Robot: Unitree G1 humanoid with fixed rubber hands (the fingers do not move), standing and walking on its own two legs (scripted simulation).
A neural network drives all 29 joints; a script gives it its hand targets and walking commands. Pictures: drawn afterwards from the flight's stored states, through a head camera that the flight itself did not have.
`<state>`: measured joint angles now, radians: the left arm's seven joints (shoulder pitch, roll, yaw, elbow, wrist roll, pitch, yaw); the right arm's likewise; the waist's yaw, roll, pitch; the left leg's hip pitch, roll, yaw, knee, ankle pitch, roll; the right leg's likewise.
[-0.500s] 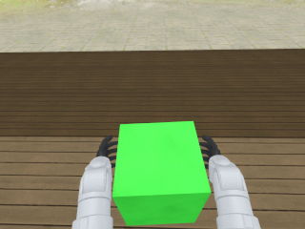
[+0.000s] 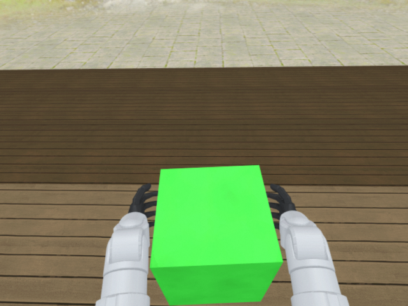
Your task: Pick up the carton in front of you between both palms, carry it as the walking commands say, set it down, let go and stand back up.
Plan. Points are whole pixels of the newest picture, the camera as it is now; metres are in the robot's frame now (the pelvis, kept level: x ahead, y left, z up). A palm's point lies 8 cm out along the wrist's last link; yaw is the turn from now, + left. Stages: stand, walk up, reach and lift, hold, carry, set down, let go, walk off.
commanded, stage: hold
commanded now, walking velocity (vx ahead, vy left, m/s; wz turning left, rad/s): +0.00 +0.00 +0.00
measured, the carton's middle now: (212, 237) +0.29 +0.00 -0.03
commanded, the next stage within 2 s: carry in 0.06 s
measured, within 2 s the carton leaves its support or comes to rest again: neither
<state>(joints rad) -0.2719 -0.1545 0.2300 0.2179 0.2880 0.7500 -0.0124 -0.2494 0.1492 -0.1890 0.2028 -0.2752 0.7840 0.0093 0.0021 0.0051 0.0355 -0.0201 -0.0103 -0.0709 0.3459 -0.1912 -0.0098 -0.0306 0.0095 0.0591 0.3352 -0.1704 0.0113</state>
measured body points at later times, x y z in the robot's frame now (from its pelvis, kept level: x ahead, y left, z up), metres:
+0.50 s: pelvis +0.12 +0.01 +0.00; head +0.10 +0.01 +0.45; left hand +0.40 +0.16 +0.10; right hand +0.39 -0.14 +0.09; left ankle +0.01 +0.13 -0.75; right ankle +0.17 -0.09 -0.73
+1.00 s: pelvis +0.42 +0.06 -0.03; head +0.40 +0.07 +0.42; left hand +0.65 +0.22 +0.05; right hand +0.66 -0.09 +0.05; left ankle +0.50 +0.14 -0.75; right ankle +0.22 -0.07 -0.70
